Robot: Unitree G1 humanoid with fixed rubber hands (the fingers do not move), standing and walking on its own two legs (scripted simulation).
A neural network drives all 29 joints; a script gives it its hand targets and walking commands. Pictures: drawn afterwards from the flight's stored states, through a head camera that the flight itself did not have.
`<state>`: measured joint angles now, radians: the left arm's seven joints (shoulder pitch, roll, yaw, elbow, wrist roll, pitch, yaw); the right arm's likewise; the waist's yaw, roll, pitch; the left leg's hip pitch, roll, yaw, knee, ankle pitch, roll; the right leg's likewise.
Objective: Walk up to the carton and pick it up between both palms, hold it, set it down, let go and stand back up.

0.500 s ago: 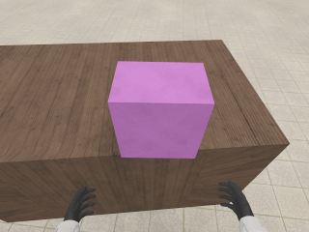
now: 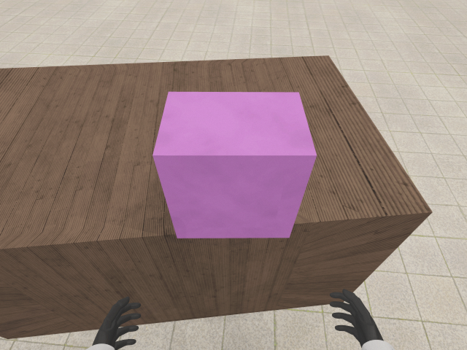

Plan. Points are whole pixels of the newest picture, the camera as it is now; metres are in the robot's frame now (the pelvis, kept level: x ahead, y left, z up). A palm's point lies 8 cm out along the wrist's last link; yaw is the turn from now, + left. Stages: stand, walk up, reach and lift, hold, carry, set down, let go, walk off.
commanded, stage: let go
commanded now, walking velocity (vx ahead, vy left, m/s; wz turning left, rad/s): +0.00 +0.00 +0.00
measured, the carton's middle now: (233, 170) +0.43 +0.01 +0.05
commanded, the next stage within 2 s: stand in 0.36 s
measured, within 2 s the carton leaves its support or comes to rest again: neither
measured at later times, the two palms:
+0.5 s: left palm out of the picture +0.12 +0.23 -0.10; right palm out of the picture +0.12 -0.24 -0.12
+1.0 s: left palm out of the picture -0.04 +0.22 -0.15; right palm out of the picture -0.04 -0.20 -0.15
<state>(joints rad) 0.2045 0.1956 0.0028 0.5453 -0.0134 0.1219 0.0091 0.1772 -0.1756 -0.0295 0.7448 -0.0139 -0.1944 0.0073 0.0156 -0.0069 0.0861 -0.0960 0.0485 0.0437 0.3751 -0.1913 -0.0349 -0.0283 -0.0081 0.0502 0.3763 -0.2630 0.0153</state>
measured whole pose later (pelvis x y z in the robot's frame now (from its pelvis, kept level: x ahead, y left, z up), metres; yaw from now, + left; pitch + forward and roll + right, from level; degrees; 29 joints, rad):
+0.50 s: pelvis +0.00 +0.00 -0.01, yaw +1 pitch -1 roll +0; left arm 0.25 0.20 0.02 0.66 0.04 0.00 -0.02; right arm 0.21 -0.21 -0.03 0.82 -0.03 -0.01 0.02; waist 0.01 0.01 -0.01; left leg -0.22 0.06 0.02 0.50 -0.25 -0.04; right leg -0.14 0.01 0.03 0.47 -0.31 0.01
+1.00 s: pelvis -0.01 +0.01 +0.00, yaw +2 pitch -2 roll +0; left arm 0.40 0.13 0.02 1.06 0.02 -0.01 0.03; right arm 0.36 -0.13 -0.03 1.14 -0.02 0.01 -0.01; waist 0.00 0.01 -0.03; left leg -0.23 0.04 0.02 0.47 -0.22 -0.01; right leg -0.13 -0.02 0.02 0.43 -0.28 0.03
